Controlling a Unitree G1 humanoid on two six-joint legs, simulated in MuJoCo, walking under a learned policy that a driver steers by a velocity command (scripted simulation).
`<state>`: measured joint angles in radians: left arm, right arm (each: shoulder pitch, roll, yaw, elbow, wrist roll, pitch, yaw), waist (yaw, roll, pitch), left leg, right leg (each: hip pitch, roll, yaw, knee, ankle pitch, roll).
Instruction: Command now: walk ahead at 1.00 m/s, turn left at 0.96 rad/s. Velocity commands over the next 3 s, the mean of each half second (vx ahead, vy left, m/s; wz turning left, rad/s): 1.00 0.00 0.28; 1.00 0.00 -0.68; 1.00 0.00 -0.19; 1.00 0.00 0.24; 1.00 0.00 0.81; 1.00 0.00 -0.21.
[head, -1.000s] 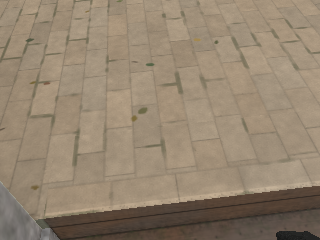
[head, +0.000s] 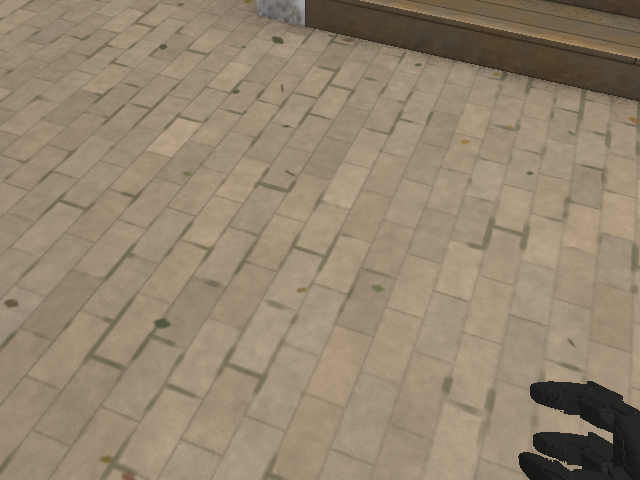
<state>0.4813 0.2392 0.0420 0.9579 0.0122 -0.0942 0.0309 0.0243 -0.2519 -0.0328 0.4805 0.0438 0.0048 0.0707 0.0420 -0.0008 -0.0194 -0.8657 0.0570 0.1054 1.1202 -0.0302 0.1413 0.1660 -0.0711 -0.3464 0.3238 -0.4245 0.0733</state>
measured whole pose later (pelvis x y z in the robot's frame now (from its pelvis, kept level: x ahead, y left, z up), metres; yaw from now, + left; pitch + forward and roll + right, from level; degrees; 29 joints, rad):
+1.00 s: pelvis +0.92 -0.06 -0.01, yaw -16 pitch +3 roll +1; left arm 0.48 0.21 0.06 0.84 -0.02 -0.07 0.01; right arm -0.11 -0.21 -0.02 0.51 0.02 -0.15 0.00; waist 0.12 0.01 0.02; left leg -0.55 -0.04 -0.05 0.44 0.08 0.03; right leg 0.12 0.16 0.32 0.44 -0.49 -0.16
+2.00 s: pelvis +1.82 -0.33 -0.02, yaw -9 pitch +2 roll +0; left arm 0.36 0.27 0.02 0.83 0.03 -0.10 0.00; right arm 0.08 -0.29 -0.03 0.65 0.02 -0.09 0.05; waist 0.02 0.00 0.03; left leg -0.61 -0.09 0.06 0.69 -0.13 0.13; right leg -0.02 0.00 -0.02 1.05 -0.42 0.00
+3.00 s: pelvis +2.66 -0.39 +0.25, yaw +4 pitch +3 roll +5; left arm 0.49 0.16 0.02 0.96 0.00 -0.09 -0.03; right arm 0.07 -0.17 0.05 0.61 0.00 -0.11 0.00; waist 0.01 -0.01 -0.05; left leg -0.65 0.07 0.24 1.06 -0.43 0.05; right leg -0.38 0.04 0.16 1.46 -0.05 -0.14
